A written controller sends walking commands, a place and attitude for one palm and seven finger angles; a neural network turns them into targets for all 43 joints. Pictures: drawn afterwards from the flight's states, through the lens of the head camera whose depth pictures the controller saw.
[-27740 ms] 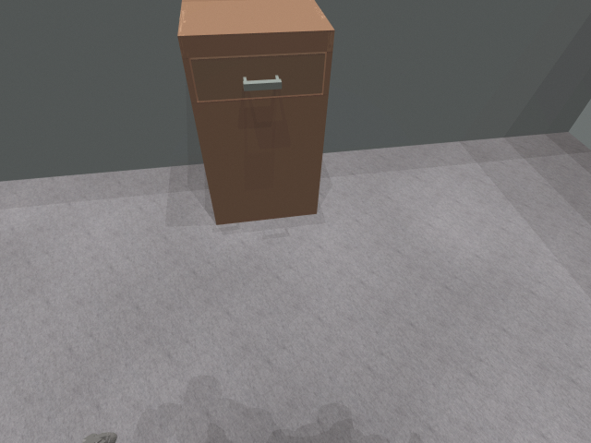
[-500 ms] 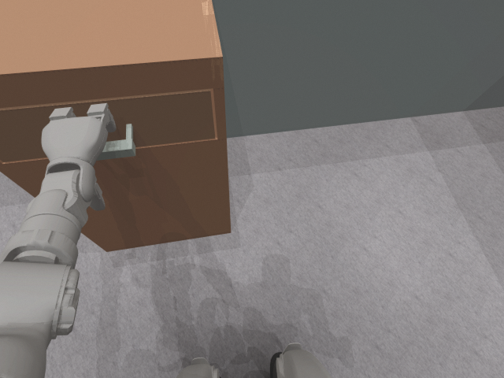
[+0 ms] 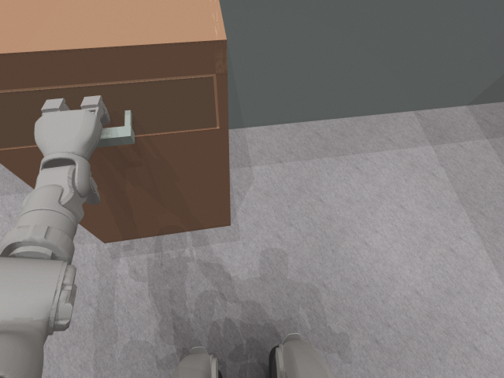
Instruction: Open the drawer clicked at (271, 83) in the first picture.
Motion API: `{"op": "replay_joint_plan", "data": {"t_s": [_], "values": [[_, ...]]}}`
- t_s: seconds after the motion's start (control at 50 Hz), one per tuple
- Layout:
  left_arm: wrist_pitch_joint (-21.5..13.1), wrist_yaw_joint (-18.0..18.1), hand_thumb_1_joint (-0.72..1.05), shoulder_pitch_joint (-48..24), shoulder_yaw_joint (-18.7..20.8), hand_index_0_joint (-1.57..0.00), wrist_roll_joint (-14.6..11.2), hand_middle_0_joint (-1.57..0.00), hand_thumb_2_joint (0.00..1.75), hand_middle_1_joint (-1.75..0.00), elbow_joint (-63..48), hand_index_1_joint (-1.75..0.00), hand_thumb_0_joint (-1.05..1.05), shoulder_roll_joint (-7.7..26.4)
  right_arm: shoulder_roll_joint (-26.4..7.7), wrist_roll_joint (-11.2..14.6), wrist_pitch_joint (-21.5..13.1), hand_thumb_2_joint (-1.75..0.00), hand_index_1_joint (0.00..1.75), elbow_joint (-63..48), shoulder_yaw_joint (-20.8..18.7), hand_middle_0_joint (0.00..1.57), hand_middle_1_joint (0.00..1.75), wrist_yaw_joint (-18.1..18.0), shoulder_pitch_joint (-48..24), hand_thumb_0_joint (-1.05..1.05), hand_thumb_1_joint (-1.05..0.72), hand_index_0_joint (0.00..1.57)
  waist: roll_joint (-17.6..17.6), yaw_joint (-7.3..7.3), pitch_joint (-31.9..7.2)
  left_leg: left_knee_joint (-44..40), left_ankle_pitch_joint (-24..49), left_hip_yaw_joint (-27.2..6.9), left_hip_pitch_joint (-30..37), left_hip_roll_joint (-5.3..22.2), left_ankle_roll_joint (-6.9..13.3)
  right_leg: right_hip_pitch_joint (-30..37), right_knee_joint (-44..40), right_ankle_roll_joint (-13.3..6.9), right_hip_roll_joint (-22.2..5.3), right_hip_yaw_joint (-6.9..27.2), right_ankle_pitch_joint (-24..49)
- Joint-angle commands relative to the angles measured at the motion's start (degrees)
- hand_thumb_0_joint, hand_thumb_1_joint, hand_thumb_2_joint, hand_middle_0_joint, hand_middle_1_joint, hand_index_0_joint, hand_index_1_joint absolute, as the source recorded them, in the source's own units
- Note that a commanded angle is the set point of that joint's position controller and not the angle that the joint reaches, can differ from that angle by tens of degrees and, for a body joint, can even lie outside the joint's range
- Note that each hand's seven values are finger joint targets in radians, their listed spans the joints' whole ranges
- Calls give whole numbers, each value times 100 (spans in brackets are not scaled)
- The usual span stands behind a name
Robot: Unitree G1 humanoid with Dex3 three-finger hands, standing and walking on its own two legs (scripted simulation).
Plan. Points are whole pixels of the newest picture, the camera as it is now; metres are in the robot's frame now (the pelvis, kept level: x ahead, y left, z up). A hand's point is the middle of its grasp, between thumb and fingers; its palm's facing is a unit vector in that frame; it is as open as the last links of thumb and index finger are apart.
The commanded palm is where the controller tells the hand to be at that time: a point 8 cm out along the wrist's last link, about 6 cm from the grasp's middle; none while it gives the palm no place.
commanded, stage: lower the fingers behind the handle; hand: left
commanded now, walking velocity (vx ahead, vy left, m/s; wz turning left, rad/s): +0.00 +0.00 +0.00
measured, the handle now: (97, 128) +0.54 +0.26 -0.01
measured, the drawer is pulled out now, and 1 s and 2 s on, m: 0.00 0.00 0.00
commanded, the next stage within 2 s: lift the fingers back up to retry in 0.70 s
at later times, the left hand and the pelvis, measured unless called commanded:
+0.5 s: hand (86, 154) +0.48 +0.26 -0.01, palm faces -0.04 +0.03 -1.00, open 13.9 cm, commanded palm +0.47 +0.25 +0.02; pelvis -0.03 +0.00 -0.02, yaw +0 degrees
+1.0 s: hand (87, 150) +0.49 +0.26 +0.00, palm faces -0.09 +0.03 -1.00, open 13.9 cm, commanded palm +0.48 +0.25 +0.05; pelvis -0.03 -0.01 -0.02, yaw +0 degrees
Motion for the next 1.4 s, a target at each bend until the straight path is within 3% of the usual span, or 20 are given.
{"op": "replay_joint_plan", "data": {"t_s": [0.0,0.04,0.08,0.18,0.24,0.3,0.44,0.46,0.56,0.64,0.7,0.74,0.78,0.84,0.94,0.96,1.08,1.14,1.24,1.38], "values": [[125,27,-50,-2082,155,-30,-81,-30,30,-120,-502,-120,0,1288,-1047,-11,-75,-90,30,-190,-313,20,30,-115,1031,0,-90,20,123,-245,-2194,-520,2468,-270,1309,-132,-54,1299,-308,-166,253,36,1600],[130,-54,-50,-1890,423,-30,-131,-30,30,-120,-469,-120,0,1611,-1094,-21,-57,-90,30,-201,-286,20,30,-111,1028,0,-90,20,132,-109,-2357,-476,2506,-248,1236,-147,-47,1433,-228,-183,246,71,1698],[119,-131,-50,-1810,139,-30,-96,-30,30,-120,-460,-120,0,1285,-1033,-3,-69,-90,30,-284,-280,20,30,-127,1027,0,-90,20,188,-154,-2314,-451,2452,-231,1182,-149,-51,1361,-196,-176,244,49,1671],[64,-213,-50,-1787,171,-30,-116,-30,30,-120,-307,-120,0,1416,-1064,33,-109,-90,30,-332,-238,20,30,-171,987,0,-90,20,3,-198,-1971,-369,1884,-240,751,-148,-18,1078,-123,-176,229,61,1263],[7,-221,-50,-1753,227,-30,-128,-30,30,-120,-394,-120,0,1418,-1066,22,-142,-90,30,-356,-254,20,30,-166,1032,0,-90,20,68,-157,-2284,-263,2037,-263,812,-144,-25,1039,15,-188,229,58,1329],[46,-206,-50,-1685,164,-30,-111,-30,30,-120,-246,-120,0,1405,-1065,44,-170,-90,30,-398,-225,20,30,-184,988,0,-90,20,-80,-192,-2038,-222,1651,-245,512,-158,-11,911,20,-168,216,57,1056],[174,-204,-50,-2272,172,-30,-170,-30,30,-120,-367,-120,0,1540,-1101,61,-231,-90,30,-360,-215,20,30,-195,1087,0,-90,20,201,-291,-2388,-224,1572,-348,723,-129,-23,732,63,-172,208,29,829],[201,-228,-50,-2239,47,-30,-162,-30,30,-120,-278,-120,0,1421,-1085,68,-246,-90,30,-375,-205,20,30,-209,1080,0,-90,20,172,-343,-2291,-229,1501,-340,670,-135,-12,714,34,-154,204,21,781],[242,-401,-50,-2364,118,-30,-167,-30,30,-120,-89,-120,0,1711,-1132,94,-261,-90,30,-366,-133,20,30,-253,1086,0,-90,20,54,-374,-2077,-239,1138,-342,361,-141,20,679,26,-148,191,42,550],[154,-508,-50,-2311,103,-30,-183,-30,30,-120,-225,-120,0,1630,-1117,91,-285,-90,30,-417,-140,20,30,-259,1116,0,-90,20,104,-341,-2241,-177,1269,-328,413,-141,23,688,83,-164,206,49,654],[128,-529,-50,-2419,-121,-30,-135,-30,30,-120,-92,-120,0,1437,-1090,114,-323,-90,30,-422,-133,20,30,-284,1120,0,-90,20,97,-452,-1918,-180,904,-339,234,-138,31,446,39,-151,194,33,346],[104,-521,-50,-2636,-21,-30,-158,-30,30,-120,-173,-120,0,1595,-1112,117,-340,-90,30,-411,-128,20,30,-292,1149,0,-90,20,62,-477,-1998,-159,853,-366,189,-130,40,434,77,-158,196,50,316],[106,-509,-50,-2704,-168,-30,-131,-30,30,-120,-165,-120,0,1407,-1085,118,-380,-90,30,-408,-141,20,30,-299,1201,0,-90,20,173,-527,-2017,-143,856,-390,244,-128,29,321,109,-158,189,20,302],[110,-511,-50,-2981,34,-30,-187,-30,30,-120,-555,-120,0,1672,-1098,99,-373,-90,30,-414,-166,20,30,-289,1261,0,-90,20,329,-467,-2584,-157,1204,-412,606,-124,18,603,99,-159,208,34,534],[148,-555,-50,-3112,182,-30,-224,-30,30,-120,-750,-120,0,1948,-1080,129,-347,-90,30,-384,-145,20,30,-314,1278,0,-90,20,308,-445,-2660,-319,1364,-396,852,-135,29,971,-142,-131,234,68,703],[129,-558,-50,-3264,-10,-30,-222,-30,30,-120,-825,-120,0,1769,-1038,133,-369,-90,30,-402,-137,20,30,-332,1279,0,-90,20,419,-510,-2626,-357,1337,-385,880,-155,43,983,-207,-113,225,78,690],[-102,-437,-50,-3061,475,-30,-200,-30,30,-120,-1410,-120,0,2207,-1034,89,-320,-90,30,-366,-178,20,30,-321,1283,0,-90,20,811,-221,-3004,-553,2118,-369,1639,-159,-21,1388,-385,-153,257,77,1235],[-53,-296,-50,-2835,689,-30,-232,-30,30,-120,-1350,-120,0,2374,-1062,72,-224,-90,30,-348,-170,20,30,-274,1223,0,-90,20,579,-117,-2912,-664,2362,-278,1580,-183,-12,1856,-500,-141,262,114,1587],[56,-220,-50,-2523,699,-30,-300,-30,30,-120,-1615,-120,0,2186,-1039,67,-97,-90,30,-349,-243,20,30,-216,1166,0,-90,20,551,-3,-3001,-888,3086,-183,2064,-174,-35,2428,-728,-135,271,120,2282],[79,-427,-50,-2096,323,-30,-355,-30,30,-120,-1734,-120,0,1626,-1007,151,20,-90,30,-344,-335,20,30,-213,1068,0,-90,20,470,18,-2455,-1297,3538,-176,2624,-139,-76,2618,-1104,-141,292,67,2445]]}}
